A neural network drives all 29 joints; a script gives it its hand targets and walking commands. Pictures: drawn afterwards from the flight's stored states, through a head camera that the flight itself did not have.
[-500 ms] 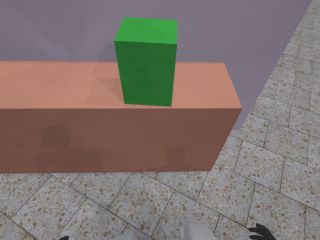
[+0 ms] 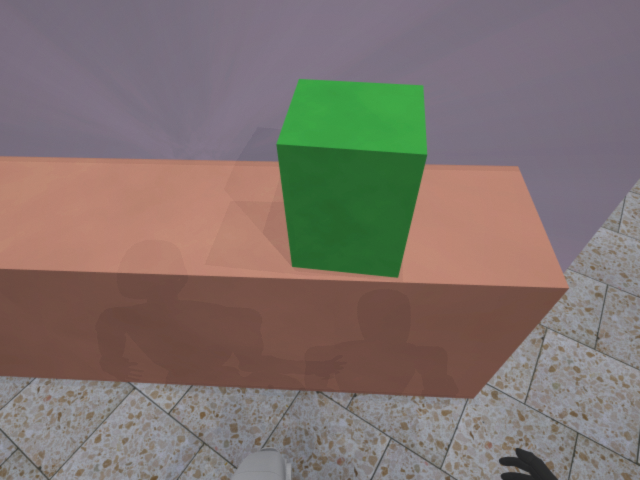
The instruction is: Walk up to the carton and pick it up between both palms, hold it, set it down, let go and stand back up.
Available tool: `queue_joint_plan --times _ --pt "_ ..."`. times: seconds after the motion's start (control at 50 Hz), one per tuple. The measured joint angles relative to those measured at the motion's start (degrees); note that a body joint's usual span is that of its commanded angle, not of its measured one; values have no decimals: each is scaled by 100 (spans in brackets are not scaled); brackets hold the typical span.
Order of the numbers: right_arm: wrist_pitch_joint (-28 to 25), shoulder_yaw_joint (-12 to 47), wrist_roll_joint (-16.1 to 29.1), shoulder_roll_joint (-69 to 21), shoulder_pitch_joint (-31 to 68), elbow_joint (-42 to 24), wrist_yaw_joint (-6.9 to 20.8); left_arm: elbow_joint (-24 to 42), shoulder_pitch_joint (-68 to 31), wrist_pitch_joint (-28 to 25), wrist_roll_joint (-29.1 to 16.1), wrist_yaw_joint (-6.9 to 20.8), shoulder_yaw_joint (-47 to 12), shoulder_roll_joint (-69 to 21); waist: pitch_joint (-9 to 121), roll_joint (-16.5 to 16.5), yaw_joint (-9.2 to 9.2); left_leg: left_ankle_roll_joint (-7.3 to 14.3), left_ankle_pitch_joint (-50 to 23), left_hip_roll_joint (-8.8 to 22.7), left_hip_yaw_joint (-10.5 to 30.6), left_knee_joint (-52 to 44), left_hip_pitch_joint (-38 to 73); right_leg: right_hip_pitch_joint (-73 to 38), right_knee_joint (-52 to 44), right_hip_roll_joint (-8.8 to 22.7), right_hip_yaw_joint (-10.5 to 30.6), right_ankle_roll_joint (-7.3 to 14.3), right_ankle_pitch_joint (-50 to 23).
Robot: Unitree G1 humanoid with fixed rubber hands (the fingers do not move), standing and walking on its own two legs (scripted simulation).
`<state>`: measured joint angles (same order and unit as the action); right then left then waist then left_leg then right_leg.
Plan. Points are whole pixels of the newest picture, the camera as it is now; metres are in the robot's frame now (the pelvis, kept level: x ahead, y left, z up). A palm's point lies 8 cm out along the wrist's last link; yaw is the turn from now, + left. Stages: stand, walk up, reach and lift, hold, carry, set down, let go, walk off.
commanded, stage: walk up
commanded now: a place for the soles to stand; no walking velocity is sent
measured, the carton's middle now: (351, 184) +0.58 -0.01 +0.01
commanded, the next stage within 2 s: none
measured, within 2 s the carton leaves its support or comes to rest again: neither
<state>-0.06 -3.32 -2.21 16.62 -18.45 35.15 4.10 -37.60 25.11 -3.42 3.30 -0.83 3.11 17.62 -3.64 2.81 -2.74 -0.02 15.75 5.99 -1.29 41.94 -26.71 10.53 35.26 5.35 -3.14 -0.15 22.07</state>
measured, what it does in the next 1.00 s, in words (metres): walks ahead: left foot, then right foot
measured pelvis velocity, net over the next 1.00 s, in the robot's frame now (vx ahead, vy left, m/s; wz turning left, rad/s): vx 0.12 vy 0.01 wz -0.02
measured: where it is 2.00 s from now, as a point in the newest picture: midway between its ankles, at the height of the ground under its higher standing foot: outside the picture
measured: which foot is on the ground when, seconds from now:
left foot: up 0.00-0.00, down 0.02-1.00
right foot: down 0.00-0.04, up 0.06-0.38, down 0.40-1.00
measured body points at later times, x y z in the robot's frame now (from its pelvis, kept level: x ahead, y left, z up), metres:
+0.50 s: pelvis +0.11 +0.02 -0.01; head +0.14 +0.02 +0.44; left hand +0.28 +0.26 -0.11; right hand +0.18 -0.25 -0.12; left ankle +0.11 +0.15 -0.72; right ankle +0.19 -0.10 -0.72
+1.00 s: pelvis +0.12 +0.01 +0.01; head +0.13 +0.01 +0.46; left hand +0.25 +0.27 -0.10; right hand +0.23 -0.26 -0.09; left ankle +0.11 +0.15 -0.72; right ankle +0.19 -0.10 -0.72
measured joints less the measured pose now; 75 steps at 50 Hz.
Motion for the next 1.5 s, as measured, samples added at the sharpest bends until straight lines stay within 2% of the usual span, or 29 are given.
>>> queue_joint_plan --times 0.02,0.06,0.08,0.12,0.16,0.22,0.28,0.36,0.4,0.44,0.48,0.5,0.54,0.66,0.84,1.14,1.5 --pt "-72 -12 -7 14 -21 -66 -21 2 34 28 -3 16 -3 30 26 -54 1 49 -77 -65 -41 -283 206 42 245 84 33 22 205" --pt "-206 -17 -56 -2 -11 -115 -113 -5 47 113 -32 48 -5 75 -9 -286 70 37 -166 -273 -181 2 197 346 1237 258 294 162 693" --pt "-228 10 -53 -3 -20 -118 -168 -4 24 190 -46 54 -16 59 -12 -328 127 51 10 -305 -208 227 159 596 1928 147 470 161 885" --pt "-220 62 -8 -49 -80 -63 -272 24 -111 328 -61 63 -47 58 -45 -424 235 104 253 -338 -238 325 266 1095 3121 -110 622 139 792" --pt "-198 114 -20 -101 -195 5 -344 87 -282 365 -98 80 -61 67 -88 -555 312 111 275 -366 -285 145 487 1495 3598 -223 546 97 477" --pt "-213 165 -51 -124 -386 99 -397 189 -497 374 -102 124 -56 38 -121 -695 425 138 246 -398 -352 -230 840 1824 3310 -262 378 -14 270" --pt "-227 199 -26 -91 -506 112 -448 267 -735 402 -136 131 -98 -39 -196 -713 529 119 224 -396 -372 -501 1101 1858 2416 -247 269 -76 108" --pt "-133 238 67 -11 -501 -34 -468 294 -1080 409 -159 125 -183 -172 -348 -612 640 47 399 -361 -343 -370 1171 1511 1003 -277 185 -6 -559" --pt "-60 274 139 48 -463 -112 -461 286 -1208 382 -166 128 -209 -217 -371 -539 620 -15 621 -321 -331 -62 1093 1177 306 -341 166 73 -1102" --pt "12 288 208 103 -307 -155 -459 224 -1368 385 -181 119 -249 -286 -435 -319 584 -42 815 -191 -245 233 992 1185 379 -478 107 90 -914" --pt "99 299 236 88 -209 -190 -496 182 -1505 438 -284 106 -294 -294 -386 -222 551 -37 1173 -264 -124 342 953 1251 501 -489 78 130 -783" --pt "123 308 243 69 -161 -186 -505 162 -1575 467 -319 97 -304 -291 -357 -199 524 -35 1029 -300 -92 261 972 1266 529 -480 77 130 -754" --pt "110 347 240 3 -64 -155 -501 129 -1682 514 -357 95 -306 -251 -307 -245 458 -47 625 -363 -139 52 1067 1260 537 -431 138 88 -743" --pt "3 382 229 -29 41 -211 -419 50 -1691 513 -336 183 -281 -161 -39 -295 330 -63 585 -418 -178 -423 1288 1101 181 -396 170 63 -878" --pt "-16 275 218 90 127 -290 -380 -182 -1499 475 -335 242 -266 -79 96 -299 238 -98 417 -407 -151 -748 1422 968 -107 -416 132 100 -1001" --pt "-42 266 178 54 -153 -106 -362 -343 -1224 449 -302 264 -285 -124 124 -297 221 -120 329 -377 -128 -895 1416 957 -272 -449 102 133 -1090" --pt "-77 284 135 -60 -447 -17 -365 -307 -978 367 -276 209 -316 -225 219 -283 244 -122 562 -383 -118 -926 1647 808 -118 -439 94 105 -757"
